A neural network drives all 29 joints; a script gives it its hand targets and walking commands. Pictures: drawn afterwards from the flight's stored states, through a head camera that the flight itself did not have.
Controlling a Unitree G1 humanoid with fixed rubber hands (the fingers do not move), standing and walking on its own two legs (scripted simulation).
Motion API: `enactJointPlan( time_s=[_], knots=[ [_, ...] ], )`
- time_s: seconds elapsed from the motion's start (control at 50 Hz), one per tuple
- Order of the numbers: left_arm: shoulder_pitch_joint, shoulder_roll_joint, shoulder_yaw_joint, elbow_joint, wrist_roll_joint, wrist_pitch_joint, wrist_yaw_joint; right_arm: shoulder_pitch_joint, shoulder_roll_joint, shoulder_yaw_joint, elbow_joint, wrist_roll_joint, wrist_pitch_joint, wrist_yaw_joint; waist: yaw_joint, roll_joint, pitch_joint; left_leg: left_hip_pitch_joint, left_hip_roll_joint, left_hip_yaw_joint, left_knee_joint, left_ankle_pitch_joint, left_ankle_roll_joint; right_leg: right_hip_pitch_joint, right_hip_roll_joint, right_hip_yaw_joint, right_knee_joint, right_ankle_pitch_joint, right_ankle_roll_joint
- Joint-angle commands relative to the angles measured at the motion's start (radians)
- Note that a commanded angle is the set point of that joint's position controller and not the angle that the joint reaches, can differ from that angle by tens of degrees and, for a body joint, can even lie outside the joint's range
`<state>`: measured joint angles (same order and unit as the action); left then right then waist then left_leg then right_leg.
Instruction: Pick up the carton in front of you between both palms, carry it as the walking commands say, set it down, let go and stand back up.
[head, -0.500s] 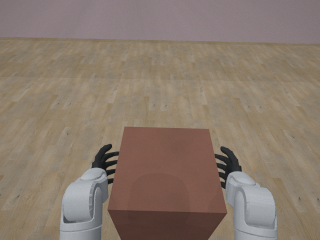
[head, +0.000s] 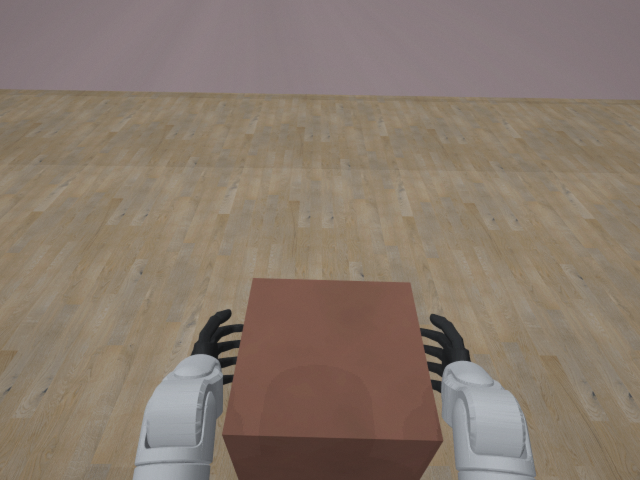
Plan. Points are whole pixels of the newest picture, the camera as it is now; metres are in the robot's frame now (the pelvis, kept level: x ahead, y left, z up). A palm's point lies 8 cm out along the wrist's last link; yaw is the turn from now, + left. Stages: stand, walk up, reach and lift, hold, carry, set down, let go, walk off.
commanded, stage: carry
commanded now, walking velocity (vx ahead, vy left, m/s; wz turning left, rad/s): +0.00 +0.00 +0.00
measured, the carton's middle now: (328, 397) +0.27 +0.00 -0.02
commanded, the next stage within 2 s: hold in 1.08 s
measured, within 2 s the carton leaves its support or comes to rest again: neither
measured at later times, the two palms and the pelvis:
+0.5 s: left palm (205, 374) +0.27 +0.15 +0.04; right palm (447, 381) +0.27 -0.14 +0.04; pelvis -0.03 +0.01 +0.00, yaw +0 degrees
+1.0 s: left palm (196, 379) +0.26 +0.16 +0.04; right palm (439, 385) +0.26 -0.13 +0.04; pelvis -0.03 +0.01 +0.00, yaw +0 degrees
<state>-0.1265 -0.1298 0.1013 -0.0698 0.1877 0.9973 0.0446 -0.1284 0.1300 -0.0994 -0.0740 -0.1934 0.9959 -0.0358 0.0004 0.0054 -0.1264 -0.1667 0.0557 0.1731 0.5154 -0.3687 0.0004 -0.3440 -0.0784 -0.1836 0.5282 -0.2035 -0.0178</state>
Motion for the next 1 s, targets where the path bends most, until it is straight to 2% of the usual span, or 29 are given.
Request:
enactJointPlan(
  time_s=[0.0, 0.18, 0.28, 0.42, 0.5, 0.62, 0.98],
  knots=[
    [-0.456, -0.819, -0.568, -0.024, -0.281, -0.09, -0.226, -0.441, 0.82, 0.566, -0.007, 0.272, -0.089, 0.216, 0.0, -0.005, -0.141, -0.071, 0.105, -0.094, -0.116, 0.146, 0.013, 0.139, -0.096, 0.113, -0.069, 0.178, -0.003],
    [-0.553, -0.843, -0.421, 0.197, -0.174, -0.297, -0.237, -0.532, 0.846, 0.418, 0.21, 0.162, -0.292, 0.226, 0.001, -0.008, -0.158, -0.093, 0.103, -0.101, -0.121, 0.098, 0.021, 0.139, -0.093, 0.117, -0.083, 0.135, -0.001],
    [-0.597, -0.907, -0.417, 0.254, -0.162, -0.366, -0.252, -0.576, 0.909, 0.413, 0.265, 0.153, -0.362, 0.24, 0.0, -0.011, -0.194, -0.081, 0.1, -0.102, -0.107, 0.12, 0.024, 0.152, -0.093, 0.118, -0.076, 0.162, -0.004],
    [-0.532, -0.919, -0.485, 0.181, -0.202, -0.318, -0.251, -0.52, 0.923, 0.493, 0.188, 0.202, -0.314, 0.241, -0.002, -0.01, -0.232, -0.059, 0.1, -0.099, -0.078, 0.205, 0.023, 0.164, -0.099, 0.114, -0.057, 0.239, -0.004],
    [-0.511, -0.89, -0.469, 0.176, -0.192, -0.296, -0.246, -0.5, 0.894, 0.477, 0.185, 0.194, -0.293, 0.237, -0.002, -0.009, -0.214, -0.069, 0.101, -0.098, -0.078, 0.213, 0.023, 0.155, -0.098, 0.113, -0.053, 0.239, -0.001],
    [-0.543, -0.901, -0.483, 0.162, -0.204, -0.301, -0.247, -0.528, 0.902, 0.487, 0.173, 0.203, -0.297, 0.237, -0.001, -0.007, -0.193, -0.078, 0.103, -0.101, -0.09, 0.191, 0.027, 0.146, -0.096, 0.113, -0.059, 0.21, 0.002],
    [-0.538, -0.906, -0.481, 0.169, -0.201, -0.296, -0.249, -0.523, 0.903, 0.475, 0.184, 0.199, -0.294, 0.24, -0.001, -0.002, -0.195, -0.072, 0.106, -0.099, -0.087, 0.23, 0.032, 0.146, -0.092, 0.103, -0.053, 0.213, 0.01]
  ],
)
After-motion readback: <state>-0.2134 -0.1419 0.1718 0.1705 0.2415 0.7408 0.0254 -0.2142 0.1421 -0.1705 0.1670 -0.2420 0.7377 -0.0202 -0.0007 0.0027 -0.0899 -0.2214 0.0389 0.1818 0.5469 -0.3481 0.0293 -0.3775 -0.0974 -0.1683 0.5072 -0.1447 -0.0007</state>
